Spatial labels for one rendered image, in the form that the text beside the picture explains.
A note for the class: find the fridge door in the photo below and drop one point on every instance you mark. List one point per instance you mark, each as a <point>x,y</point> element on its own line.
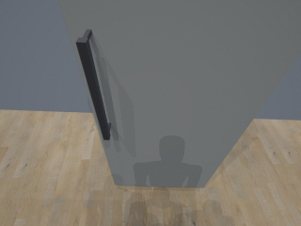
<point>181,80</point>

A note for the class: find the handle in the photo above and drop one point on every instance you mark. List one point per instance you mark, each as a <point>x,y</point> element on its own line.
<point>85,54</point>

